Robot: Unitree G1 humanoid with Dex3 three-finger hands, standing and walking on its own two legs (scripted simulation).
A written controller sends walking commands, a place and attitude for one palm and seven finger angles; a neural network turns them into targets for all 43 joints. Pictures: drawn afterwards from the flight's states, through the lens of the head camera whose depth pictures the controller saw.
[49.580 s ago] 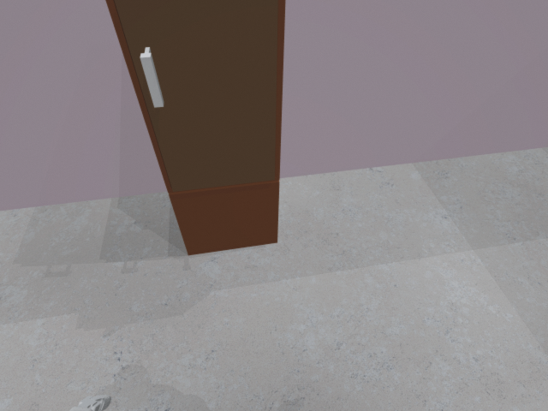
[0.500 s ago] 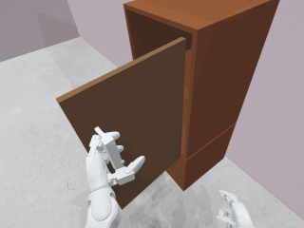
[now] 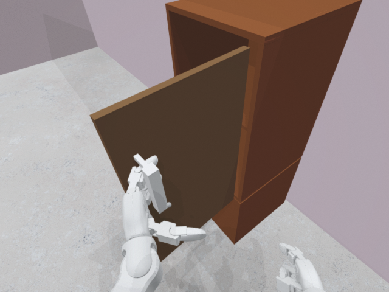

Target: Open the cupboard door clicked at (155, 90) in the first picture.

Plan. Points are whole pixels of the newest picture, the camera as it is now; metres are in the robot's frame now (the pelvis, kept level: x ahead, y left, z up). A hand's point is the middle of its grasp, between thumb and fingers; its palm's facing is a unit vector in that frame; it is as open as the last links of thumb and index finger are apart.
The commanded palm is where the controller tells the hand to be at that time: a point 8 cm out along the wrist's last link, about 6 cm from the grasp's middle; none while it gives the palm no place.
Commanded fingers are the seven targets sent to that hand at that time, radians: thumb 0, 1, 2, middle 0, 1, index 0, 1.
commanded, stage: slide the hand sideways off the handle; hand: left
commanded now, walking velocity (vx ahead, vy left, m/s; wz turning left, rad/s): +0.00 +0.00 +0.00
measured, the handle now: (150, 183) +0.31 +0.11 +0.10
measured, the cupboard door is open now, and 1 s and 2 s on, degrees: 94 98 98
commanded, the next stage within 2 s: draw the hand back to the body in 1.22 s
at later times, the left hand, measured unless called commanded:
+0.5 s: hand (161, 226) +0.21 +0.07 +0.10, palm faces -0.13 -0.99 +0.01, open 16.3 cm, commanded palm +0.18 +0.12 +0.10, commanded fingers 0.00 -0.50 0.30 -0.15 -0.30 -0.15 -0.30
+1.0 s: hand (134, 247) +0.18 +0.11 +0.10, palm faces -0.06 -1.00 +0.02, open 16.1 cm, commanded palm +0.14 +0.17 +0.10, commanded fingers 0.00 -0.50 0.30 -0.15 -0.30 -0.15 -0.30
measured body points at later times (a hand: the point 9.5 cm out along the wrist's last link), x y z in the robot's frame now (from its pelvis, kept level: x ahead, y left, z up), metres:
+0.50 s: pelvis -0.02 +0.06 -0.01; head -0.03 +0.04 +0.44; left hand +0.22 +0.12 +0.11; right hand +0.16 -0.15 -0.08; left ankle +0.02 +0.13 -0.71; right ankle -0.03 -0.04 -0.71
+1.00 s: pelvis +0.00 +0.05 -0.01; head -0.01 +0.03 +0.44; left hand +0.18 +0.16 +0.11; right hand +0.19 -0.16 -0.07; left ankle +0.02 +0.13 -0.71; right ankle -0.03 -0.04 -0.71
